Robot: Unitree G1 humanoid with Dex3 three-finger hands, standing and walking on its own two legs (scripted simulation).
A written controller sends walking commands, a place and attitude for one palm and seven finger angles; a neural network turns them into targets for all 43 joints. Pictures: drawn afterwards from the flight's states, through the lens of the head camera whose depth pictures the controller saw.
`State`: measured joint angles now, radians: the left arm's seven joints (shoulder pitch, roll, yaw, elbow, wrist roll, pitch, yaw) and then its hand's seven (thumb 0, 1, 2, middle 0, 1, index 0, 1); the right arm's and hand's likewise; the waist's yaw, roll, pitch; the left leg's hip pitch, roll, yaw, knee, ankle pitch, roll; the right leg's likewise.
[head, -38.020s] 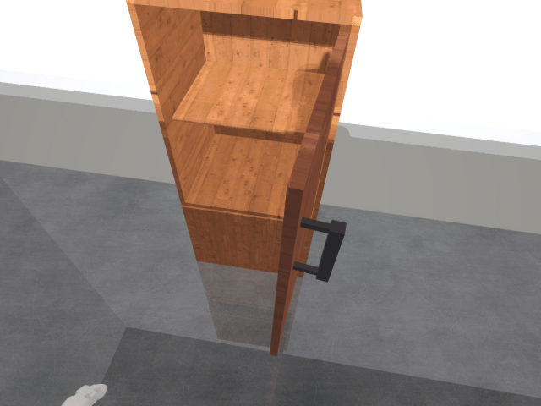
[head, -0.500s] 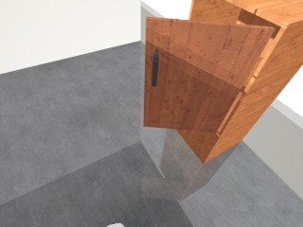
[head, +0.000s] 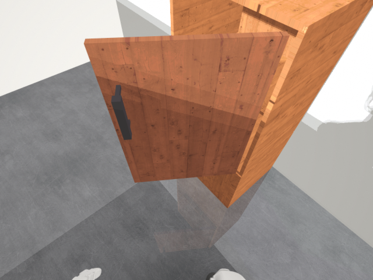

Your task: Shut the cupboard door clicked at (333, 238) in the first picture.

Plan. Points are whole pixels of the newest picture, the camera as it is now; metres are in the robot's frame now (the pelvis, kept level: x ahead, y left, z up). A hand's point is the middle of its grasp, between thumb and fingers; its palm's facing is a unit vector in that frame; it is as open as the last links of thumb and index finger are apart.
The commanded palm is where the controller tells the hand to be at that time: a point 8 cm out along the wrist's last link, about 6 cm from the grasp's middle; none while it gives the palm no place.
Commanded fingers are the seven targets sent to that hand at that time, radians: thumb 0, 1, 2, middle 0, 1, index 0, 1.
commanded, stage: come to a stop and stand still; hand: left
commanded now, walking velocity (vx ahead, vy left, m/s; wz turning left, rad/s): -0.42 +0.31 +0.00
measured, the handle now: (123, 113) +0.48 +0.16 +0.06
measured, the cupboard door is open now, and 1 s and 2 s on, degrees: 56 56 56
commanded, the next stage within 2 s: look again from close up in 1.28 s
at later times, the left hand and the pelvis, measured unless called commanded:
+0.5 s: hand out of the picture +0.05 +0.20 -0.16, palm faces +0.10 -0.96 -0.25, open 7.3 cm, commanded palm none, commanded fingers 0.00 0.90 0.90 -0.20 -0.30 -0.20 -0.30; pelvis +0.01 +0.00 +0.01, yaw +2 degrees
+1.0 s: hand out of the picture -0.01 +0.23 -0.16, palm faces +0.02 -0.98 -0.18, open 7.4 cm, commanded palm none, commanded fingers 0.00 0.90 0.90 -0.20 -0.30 -0.20 -0.30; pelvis -0.03 +0.06 +0.02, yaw +0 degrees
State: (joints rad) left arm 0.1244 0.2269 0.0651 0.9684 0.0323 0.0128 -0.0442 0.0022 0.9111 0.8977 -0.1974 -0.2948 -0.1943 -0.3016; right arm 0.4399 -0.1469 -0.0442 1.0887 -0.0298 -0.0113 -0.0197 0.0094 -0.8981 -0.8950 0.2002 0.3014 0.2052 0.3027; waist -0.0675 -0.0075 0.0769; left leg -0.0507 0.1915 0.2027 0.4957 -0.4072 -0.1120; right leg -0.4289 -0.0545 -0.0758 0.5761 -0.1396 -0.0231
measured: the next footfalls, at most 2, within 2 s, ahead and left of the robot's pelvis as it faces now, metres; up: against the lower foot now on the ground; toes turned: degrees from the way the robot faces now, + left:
left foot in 0.56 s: +0.00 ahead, +0.15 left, +0.00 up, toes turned +2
right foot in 0.80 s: +0.01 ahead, -0.08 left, +0.00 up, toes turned +1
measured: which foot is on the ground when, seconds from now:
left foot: down 0.00-0.00, up 0.02-0.54, down 0.56-1.00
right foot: down 0.00-0.56, up 0.58-0.78, down 0.80-1.00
